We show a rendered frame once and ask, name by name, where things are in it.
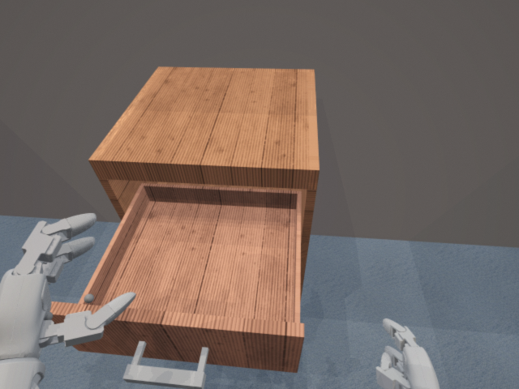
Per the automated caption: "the left robot hand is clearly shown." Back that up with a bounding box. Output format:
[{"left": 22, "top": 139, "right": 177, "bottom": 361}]
[{"left": 0, "top": 213, "right": 136, "bottom": 361}]

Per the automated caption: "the right robot hand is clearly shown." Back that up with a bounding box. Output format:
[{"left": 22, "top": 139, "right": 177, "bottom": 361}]
[{"left": 376, "top": 318, "right": 440, "bottom": 389}]

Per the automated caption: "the drawer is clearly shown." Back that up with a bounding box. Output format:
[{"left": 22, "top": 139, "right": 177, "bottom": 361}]
[{"left": 50, "top": 183, "right": 304, "bottom": 373}]

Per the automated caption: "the cabinet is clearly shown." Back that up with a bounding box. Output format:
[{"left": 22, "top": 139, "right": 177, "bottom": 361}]
[{"left": 88, "top": 66, "right": 320, "bottom": 302}]

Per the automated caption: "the handle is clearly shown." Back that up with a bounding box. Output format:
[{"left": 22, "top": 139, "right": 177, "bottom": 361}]
[{"left": 122, "top": 341, "right": 209, "bottom": 389}]

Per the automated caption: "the left robot forearm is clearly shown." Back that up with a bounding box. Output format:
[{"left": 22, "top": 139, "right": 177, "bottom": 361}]
[{"left": 0, "top": 357, "right": 45, "bottom": 389}]

